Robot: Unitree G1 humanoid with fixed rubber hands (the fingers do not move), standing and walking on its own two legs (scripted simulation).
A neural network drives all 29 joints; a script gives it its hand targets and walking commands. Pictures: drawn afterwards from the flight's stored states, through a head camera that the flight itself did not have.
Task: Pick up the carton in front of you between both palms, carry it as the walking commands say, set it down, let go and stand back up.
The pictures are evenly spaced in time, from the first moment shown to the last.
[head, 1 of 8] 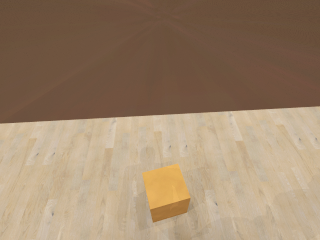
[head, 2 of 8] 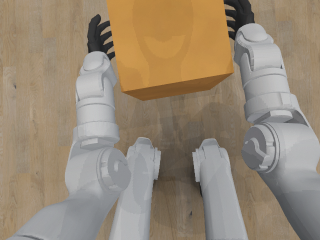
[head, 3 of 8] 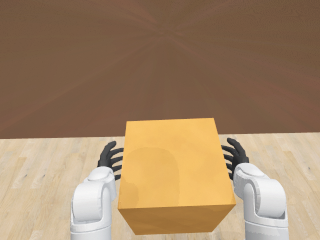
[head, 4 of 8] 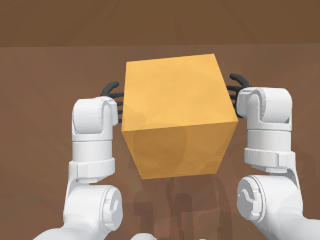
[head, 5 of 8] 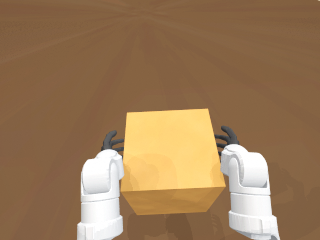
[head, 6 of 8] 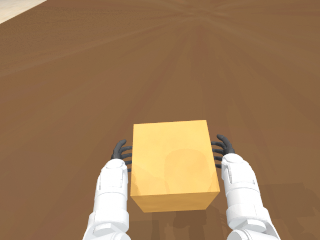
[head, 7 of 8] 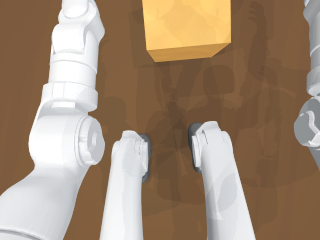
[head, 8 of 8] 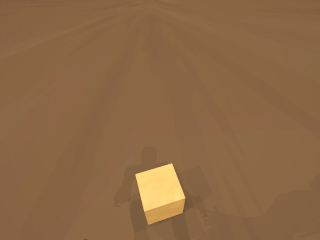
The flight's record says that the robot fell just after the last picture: no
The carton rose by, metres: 1.21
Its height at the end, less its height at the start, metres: +0.49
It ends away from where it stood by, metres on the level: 5.43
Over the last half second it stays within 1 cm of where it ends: yes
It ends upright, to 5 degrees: yes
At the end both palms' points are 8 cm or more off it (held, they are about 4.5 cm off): yes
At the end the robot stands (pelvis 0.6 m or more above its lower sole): yes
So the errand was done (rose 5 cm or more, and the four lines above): yes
